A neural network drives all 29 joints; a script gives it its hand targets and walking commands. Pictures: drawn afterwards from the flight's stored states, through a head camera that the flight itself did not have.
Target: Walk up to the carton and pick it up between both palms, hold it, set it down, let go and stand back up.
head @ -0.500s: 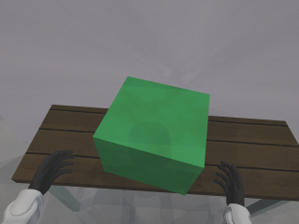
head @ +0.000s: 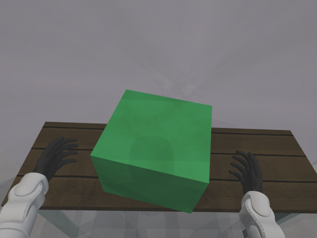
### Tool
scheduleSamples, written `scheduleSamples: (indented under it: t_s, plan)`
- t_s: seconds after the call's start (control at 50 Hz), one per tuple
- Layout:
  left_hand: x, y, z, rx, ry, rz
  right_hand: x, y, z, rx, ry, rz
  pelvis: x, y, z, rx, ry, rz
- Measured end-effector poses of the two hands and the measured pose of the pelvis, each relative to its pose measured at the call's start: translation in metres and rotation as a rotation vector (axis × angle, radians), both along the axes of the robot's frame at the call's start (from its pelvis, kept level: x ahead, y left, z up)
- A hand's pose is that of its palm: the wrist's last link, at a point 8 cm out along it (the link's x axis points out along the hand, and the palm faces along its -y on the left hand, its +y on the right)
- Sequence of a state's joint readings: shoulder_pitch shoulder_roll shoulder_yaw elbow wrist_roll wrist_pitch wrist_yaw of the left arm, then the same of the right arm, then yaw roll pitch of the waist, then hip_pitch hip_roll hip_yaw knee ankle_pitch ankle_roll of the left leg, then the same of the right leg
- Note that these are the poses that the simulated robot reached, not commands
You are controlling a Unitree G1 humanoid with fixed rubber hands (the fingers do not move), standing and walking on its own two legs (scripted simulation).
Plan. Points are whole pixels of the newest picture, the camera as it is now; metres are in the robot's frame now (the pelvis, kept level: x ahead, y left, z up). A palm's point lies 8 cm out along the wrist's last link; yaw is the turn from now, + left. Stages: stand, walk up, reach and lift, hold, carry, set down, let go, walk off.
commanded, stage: reach and lift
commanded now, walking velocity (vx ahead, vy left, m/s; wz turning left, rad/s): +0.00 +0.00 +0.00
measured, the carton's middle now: (157, 149) +0.40 -0.02 -0.05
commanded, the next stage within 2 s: none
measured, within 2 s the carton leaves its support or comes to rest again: neither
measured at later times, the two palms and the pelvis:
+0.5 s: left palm (64, 129) +0.38 +0.23 +0.08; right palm (254, 162) +0.28 -0.25 +0.06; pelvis -0.02 +0.00 +0.00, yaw -1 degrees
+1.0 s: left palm (75, 111) +0.43 +0.21 +0.10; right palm (253, 142) +0.33 -0.26 +0.08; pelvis -0.03 +0.00 -0.01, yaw +0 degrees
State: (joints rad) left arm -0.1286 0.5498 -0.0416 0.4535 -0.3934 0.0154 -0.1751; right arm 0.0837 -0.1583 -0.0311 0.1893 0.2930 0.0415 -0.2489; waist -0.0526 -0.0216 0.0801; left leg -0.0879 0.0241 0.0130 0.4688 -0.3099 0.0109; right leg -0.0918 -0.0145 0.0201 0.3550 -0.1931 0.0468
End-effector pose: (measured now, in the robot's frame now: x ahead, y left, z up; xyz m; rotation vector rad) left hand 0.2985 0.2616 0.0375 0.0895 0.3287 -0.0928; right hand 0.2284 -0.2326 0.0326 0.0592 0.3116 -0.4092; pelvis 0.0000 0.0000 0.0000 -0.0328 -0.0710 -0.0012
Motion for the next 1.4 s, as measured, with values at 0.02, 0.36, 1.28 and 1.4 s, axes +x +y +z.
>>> scheduleSamples:
  t_s: [0.02,0.36,1.28,1.4]
  plan:
    - [0.003,-0.002,0.000,-0.001,0.003,-0.001,0.001,-0.001,0.001,0.000,0.001,0.000,-0.001,0.000,0.000,0.000,0.002,0.000]
    - [0.070,-0.022,0.036,0.014,-0.032,-0.019,0.039,-0.016,0.026,0.014,-0.023,-0.001,-0.018,0.001,-0.001,0.009,0.053,-0.013]
    - [0.128,-0.060,-0.006,0.022,-0.007,0.041,0.097,-0.016,-0.017,-0.023,0.022,0.026,-0.034,-0.007,-0.026,-0.006,0.382,0.014]
    - [0.124,-0.061,-0.034,0.037,-0.001,0.035,0.096,-0.010,-0.042,-0.031,0.029,0.010,-0.038,-0.009,-0.039,-0.020,0.449,0.026]
